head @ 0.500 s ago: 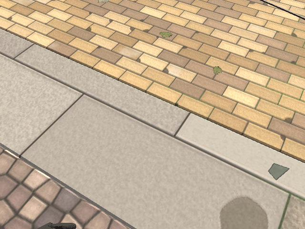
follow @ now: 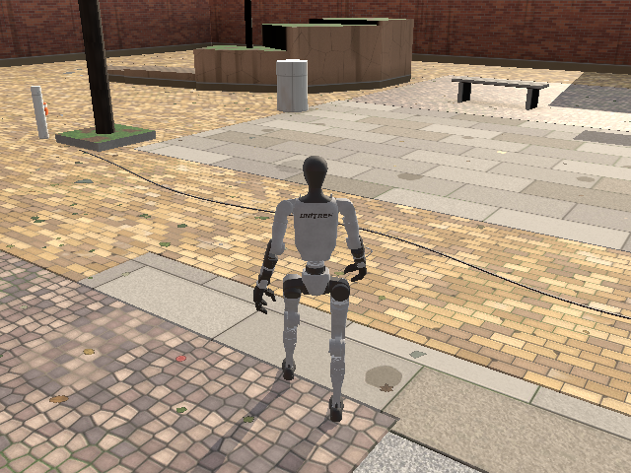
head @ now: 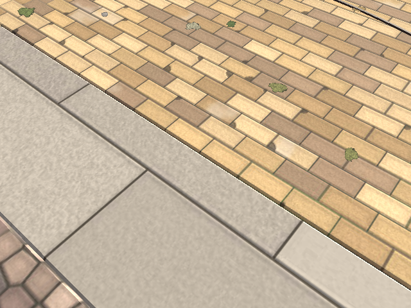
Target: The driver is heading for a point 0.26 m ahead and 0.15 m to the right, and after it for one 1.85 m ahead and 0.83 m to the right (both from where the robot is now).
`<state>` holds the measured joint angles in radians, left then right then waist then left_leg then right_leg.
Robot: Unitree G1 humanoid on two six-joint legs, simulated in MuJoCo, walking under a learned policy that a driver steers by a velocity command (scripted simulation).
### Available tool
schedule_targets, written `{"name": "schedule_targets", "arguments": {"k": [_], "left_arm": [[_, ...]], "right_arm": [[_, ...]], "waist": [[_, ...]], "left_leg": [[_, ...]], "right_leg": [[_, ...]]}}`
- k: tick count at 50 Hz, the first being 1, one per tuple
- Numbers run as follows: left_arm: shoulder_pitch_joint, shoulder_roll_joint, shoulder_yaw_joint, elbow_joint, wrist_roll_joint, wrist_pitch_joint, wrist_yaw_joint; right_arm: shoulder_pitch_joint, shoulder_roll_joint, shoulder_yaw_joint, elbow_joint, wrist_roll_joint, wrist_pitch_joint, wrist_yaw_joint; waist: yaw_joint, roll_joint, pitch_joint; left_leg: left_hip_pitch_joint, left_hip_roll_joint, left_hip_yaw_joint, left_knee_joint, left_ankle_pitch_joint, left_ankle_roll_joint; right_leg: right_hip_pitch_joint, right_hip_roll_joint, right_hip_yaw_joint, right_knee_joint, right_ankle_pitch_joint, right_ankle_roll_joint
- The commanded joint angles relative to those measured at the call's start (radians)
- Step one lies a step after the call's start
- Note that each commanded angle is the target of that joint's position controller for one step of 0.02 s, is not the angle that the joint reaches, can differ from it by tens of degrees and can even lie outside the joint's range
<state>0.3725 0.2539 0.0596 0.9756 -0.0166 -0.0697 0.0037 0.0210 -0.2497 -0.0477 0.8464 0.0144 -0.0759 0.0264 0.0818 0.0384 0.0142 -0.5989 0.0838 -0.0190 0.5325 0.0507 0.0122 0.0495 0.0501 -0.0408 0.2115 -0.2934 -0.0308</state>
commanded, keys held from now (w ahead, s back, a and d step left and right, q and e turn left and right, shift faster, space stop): w+e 0.88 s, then w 0.12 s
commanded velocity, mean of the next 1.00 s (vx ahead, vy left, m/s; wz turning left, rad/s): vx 0.50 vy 0.00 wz -0.48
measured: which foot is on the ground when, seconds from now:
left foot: up 0.00-0.06, down 0.08-0.62, up 0.64-1.00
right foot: down 0.00-0.08, up 0.10-0.58, down 0.60-1.00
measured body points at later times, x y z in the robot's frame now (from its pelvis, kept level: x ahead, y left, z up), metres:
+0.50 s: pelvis +0.27 +0.01 +0.00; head +0.29 -0.01 +0.45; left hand +0.51 +0.21 -0.10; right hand +0.22 -0.27 -0.14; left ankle +0.19 +0.14 -0.74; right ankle +0.40 -0.17 -0.70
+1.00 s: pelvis +0.53 -0.12 +0.00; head +0.55 -0.15 +0.45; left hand +0.71 +0.11 -0.10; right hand +0.60 -0.44 -0.09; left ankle +0.78 -0.07 -0.69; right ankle +0.42 -0.15 -0.74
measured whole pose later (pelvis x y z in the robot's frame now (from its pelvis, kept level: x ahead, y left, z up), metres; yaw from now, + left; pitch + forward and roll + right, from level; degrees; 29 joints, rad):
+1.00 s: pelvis +0.53 -0.12 +0.00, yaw -31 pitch +2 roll +0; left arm 0.34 0.27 0.08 0.81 -0.02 -0.06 0.01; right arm -0.01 -0.28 -0.06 0.80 0.00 -0.10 0.02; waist 0.08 0.05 0.03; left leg -0.61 0.06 -0.07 0.54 0.10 -0.04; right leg -0.07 0.10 0.13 0.33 -0.28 -0.08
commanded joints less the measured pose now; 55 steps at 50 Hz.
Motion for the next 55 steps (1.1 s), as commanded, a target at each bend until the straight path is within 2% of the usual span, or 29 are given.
{"name": "schedule_targets", "arguments": {"k": [1, 2, 3, 4, 5, 6, 7, 9, 11, 15, 20, 25, 27, 28, 29, 30, 31, 32, 33, 34, 35, 36, 37, 42, 45, 50, 53, 54, 55], "left_arm": [[0.02, 0.186, 0.044, -0.022, -0.007, 0.009, 0.011], [-0.004, 0.194, 0.046, -0.029, -0.008, 0.014, 0.012], [-0.016, 0.172, 0.037, -0.036, -0.004, 0.017, 0.011], [-0.017, 0.122, 0.017, -0.063, 0.013, 0.016, 0.011], [0.122, -0.014, -0.019, -0.071, 0.006, -0.002, 0.004], [0.076, 0.091, 0.004, -0.057, -0.016, -0.017, 0.003], [-0.014, 0.151, 0.024, -0.086, -0.036, -0.023, 0.004], [-0.086, 0.135, 0.031, -0.099, -0.023, -0.016, 0.014], [-0.052, 0.091, 0.035, -0.096, -0.021, 0.011, 0.011], [-0.108, 0.061, 0.037, -0.138, -0.012, 0.046, 0.009], [-0.249, 0.045, 0.026, -0.188, -0.004, 0.036, -0.023], [-0.377, 0.053, 0.019, -0.261, -0.004, 0.039, -0.052], [-0.354, 0.081, 0.031, -0.276, -0.004, 0.043, -0.059], [-0.298, 0.105, 0.045, -0.271, -0.005, 0.046, -0.059], [-0.174, 0.141, 0.068, -0.243, -0.01, 0.047, -0.057], [0.001, 0.21, 0.106, -0.193, -0.013, 0.051, -0.042], [0.066, 0.321, 0.132, -0.174, -0.018, 0.058, -0.021], [0.033, 0.345, 0.121, -0.218, -0.007, 0.037, -0.031], [0.03, 0.253, 0.093, -0.22, -0.001, 0.02, -0.04], [-0.006, 0.213, 0.081, -0.217, -0.001, 0.007, -0.039], [-0.082, 0.181, 0.072, -0.231, -0.002, 0.002, -0.037], [-0.142, 0.145, 0.06, -0.247, 0.003, 0.0, -0.034], [-0.165, 0.132, 0.053, -0.262, 0.011, 0.0, -0.028], [-0.094, 0.185, 0.064, -0.25, 0.001, -0.005, 0.006], [-0.065, 0.177, 0.061, -0.24, -0.001, 0.003, 0.014], [0.016, 0.157, 0.054, -0.19, -0.002, 0.005, 0.014], [0.027, 0.171, 0.058, -0.178, 0.004, 0.017, 0.02], [0.009, 0.173, 0.057, -0.183, 0.003, 0.021, 0.02], [-0.007, 0.153, 0.048, -0.191, 0.007, 0.023, 0.018]], "right_arm": [[-0.068, -0.11, -0.025, -0.082, 0.003, -0.03, 0.011], [0.003, -0.134, -0.037, -0.064, 0.002, -0.034, 0.009], [0.155, -0.178, -0.061, -0.017, -0.001, -0.037, 0.001], [0.339, -0.248, -0.082, 0.016, -0.02, -0.038, -0.01], [0.407, -0.321, -0.099, 0.044, -0.02, -0.027, -0.01], [0.402, -0.214, -0.071, 0.036, -0.013, -0.026, -0.011], [0.321, -0.165, -0.055, 0.023, -0.012, -0.028, -0.016], [0.194, -0.107, -0.038, 0.011, -0.02, -0.033, -0.017], [0.148, -0.083, -0.033, 0.017, -0.032, -0.039, -0.016], [0.154, -0.124, -0.049, 0.038, -0.032, -0.046, -0.03], [0.185, -0.16, -0.059, 0.048, -0.026, -0.033, -0.048], [0.26, -0.197, -0.073, 0.07, -0.002, -0.002, -0.05], [0.244, -0.223, -0.082, 0.064, 0.008, 0.012, -0.051], [0.232, -0.237, -0.086, 0.058, 0.014, 0.02, -0.053], [0.209, -0.242, -0.086, 0.051, 0.019, 0.029, -0.053], [0.213, -0.224, -0.078, 0.044, 0.012, 0.03, -0.054], [0.246, -0.112, -0.045, 0.008, -0.033, 0.02, -0.051], [0.269, -0.066, -0.021, -0.036, -0.021, -0.022, -0.039], [0.141, -0.15, -0.04, -0.058, 0.024, -0.055, -0.027], [0.104, -0.154, -0.039, -0.069, 0.036, -0.073, -0.022], [0.112, -0.148, -0.041, -0.048, 0.014, -0.079, -0.031], [0.123, -0.164, -0.052, -0.037, -0.007, -0.072, -0.037], [0.138, -0.168, -0.057, -0.034, -0.011, -0.057, -0.035], [0.025, -0.113, -0.045, -0.081, -0.029, -0.025, -0.038], [-0.062, -0.089, -0.032, -0.106, -0.02, -0.031, -0.025], [-0.137, -0.111, -0.025, -0.137, -0.009, -0.05, 0.002], [-0.096, -0.143, -0.032, -0.136, -0.009, -0.061, 0.009], [-0.027, -0.159, -0.041, -0.118, -0.011, -0.066, 0.007], [0.097, -0.194, -0.058, -0.084, -0.02, -0.069, 0.003]], "waist": [[-0.049, -0.113, 0.052], [-0.095, -0.123, 0.011], [-0.165, -0.109, -0.086], [-0.229, -0.028, -0.247], [-0.168, 0.252, -0.39], [-0.201, 0.192, -0.383], [-0.194, 0.142, -0.229], [-0.143, 0.058, -0.083], [-0.092, 0.081, -0.043], [-0.072, 0.031, 0.015], [-0.11, 0.005, 0.051], [-0.145, 0.001, 0.089], [-0.109, 0.028, 0.055], [-0.071, 0.047, 0.013], [0.005, 0.04, -0.051], [0.084, 0.0, -0.142], [0.042, -0.231, -0.192], [-0.018, -0.293, -0.353], [0.038, -0.154, -0.291], [0.019, -0.134, -0.177], [-0.029, -0.054, -0.116], [-0.066, -0.061, -0.083], [-0.09, -0.077, -0.076], [-0.072, -0.072, -0.023], [-0.036, -0.114, -0.001], [0.007, -0.129, 0.023], [-0.02, -0.158, 0.023], [-0.061, -0.165, -0.007], [-0.12, -0.148, -0.097]], "left_leg": [[0.037, -0.022, -0.005, -0.052, -0.083, 0.023], [0.153, -0.048, 0.017, -0.071, -0.107, 0.037], [0.374, -0.06, 0.031, -0.075, -0.096, 0.063], [0.689, 0.097, -0.124, -0.025, -0.089, 0.121], [1.032, 0.34, -0.562, -0.119, -0.271, 0.269], [0.995, 0.329, -0.654, -0.206, -0.409, 0.256], [0.87, 0.3, -0.502, -0.228, -0.409, 0.206], [0.614, 0.235, -0.297, -0.295, -0.279, 0.167], [0.486, 0.201, -0.175, -0.356, -0.212, 0.155], [0.445, 0.204, -0.025, -0.417, -0.099, 0.174], [0.483, 0.171, 0.145, -0.431, -0.031, 0.147], [0.65, 0.218, 0.209, -0.363, 0.066, 0.126], [0.695, 0.226, 0.237, -0.258, 0.34, 0.105], [0.702, 0.223, 0.25, -0.158, 0.508, 0.094], [0.673, 0.198, 0.273, 0.016, 0.602, 0.073], [0.53, 0.155, 0.288, 0.266, 0.489, 0.031], [0.176, 0.048, 0.285, 0.621, -0.182, -0.027], [-0.093, -0.129, 0.04, 0.85, -0.675, -0.051], [-0.209, -0.075, -0.065, 0.882, -0.608, -0.026], [-0.239, -0.031, -0.052, 0.824, -0.516, 0.003], [-0.172, 0.015, -0.058, 0.734, -0.439, 0.007], [-0.095, 0.041, -0.061, 0.65, -0.393, 0.002], [-0.034, 0.053, -0.066, 0.615, -0.363, -0.005], [-0.034, 0.012, -0.036, 0.321, -0.164, -0.072], [0.028, -0.032, -0.026, 0.1, 0.02, -0.074], [0.049, -0.044, -0.029, -0.03, 0.064, -0.036], [0.074, -0.056, -0.012, -0.06, -0.074, 0.01], [0.164, -0.079, 0.014, -0.089, -0.093, 0.034], [0.348, -0.07, 0.01, -0.084, -0.063, 0.071]], "right_leg": [[0.0, -0.314, 0.175, 0.034, 0.421, -0.143], [-0.011, -0.298, 0.169, 0.109, 0.545, -0.129], [-0.065, -0.241, 0.137, 0.273, 0.622, -0.102], [-0.256, -0.17, 0.09, 0.565, 0.418, -0.064], [-0.647, -0.002, 0.045, 0.916, -0.179, 0.005], [-0.742, -0.039, 0.172, 1.051, -0.298, 0.0], [-0.809, -0.086, 0.165, 1.085, -0.223, -0.012], [-0.753, -0.163, 0.138, 1.014, -0.075, -0.012], [-0.656, -0.198, 0.144, 0.964, -0.015, -0.013], [-0.722, -0.213, 0.146, 0.858, 0.1, 0.007], [-0.706, -0.19, 0.072, 0.587, 0.323, 0.01], [-0.731, -0.16, 0.006, 0.451, 0.251, -0.027], [-0.652, -0.112, -0.043, 0.438, 0.152, -0.061], [-0.566, -0.073, -0.073, 0.442, 0.1, -0.082], [-0.405, -0.024, -0.099, 0.4, 0.109, -0.112], [-0.127, 0.005, -0.062, 0.35, 0.154, -0.152], [0.138, -0.217, 0.33, 0.303, 0.126, -0.247], [0.329, -0.389, 0.881, 0.11, -0.082, -0.42], [0.309, -0.379, 0.817, 0.045, -0.074, -0.359], [0.196, -0.343, 0.663, 0.056, -0.008, -0.318], [0.047, -0.295, 0.545, 0.061, 0.089, -0.28], [-0.069, -0.259, 0.46, 0.052, 0.189, -0.258], [-0.138, -0.24, 0.426, 0.03, 0.24, -0.253], [-0.239, -0.188, 0.321, -0.006, 0.352, -0.242], [-0.275, -0.145, 0.275, -0.001, 0.255, -0.196], [-0.165, -0.206, 0.322, 0.059, 0.229, -0.178], [-0.062, -0.251, 0.365, 0.133, 0.376, -0.163], [-0.052, -0.233, 0.352, 0.2, 0.521, -0.148], [-0.079, -0.178, 0.31, 0.347, 0.633, -0.123]]}}
Velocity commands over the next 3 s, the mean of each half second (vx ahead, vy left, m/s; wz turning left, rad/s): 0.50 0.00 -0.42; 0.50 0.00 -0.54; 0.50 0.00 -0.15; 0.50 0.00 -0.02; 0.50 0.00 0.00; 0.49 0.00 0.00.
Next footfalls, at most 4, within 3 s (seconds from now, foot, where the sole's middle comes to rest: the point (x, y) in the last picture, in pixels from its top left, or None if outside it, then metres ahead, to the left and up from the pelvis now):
0.08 left None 0.23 0.14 -0.78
0.60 right None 0.46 -0.17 -0.78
1.10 left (270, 217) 0.82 -0.13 -0.78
1.64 right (367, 199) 0.92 -0.50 -0.78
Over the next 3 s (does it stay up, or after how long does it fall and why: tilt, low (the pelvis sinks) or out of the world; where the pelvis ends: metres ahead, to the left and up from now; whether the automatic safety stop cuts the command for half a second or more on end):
stays up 1.45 -0.75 0.01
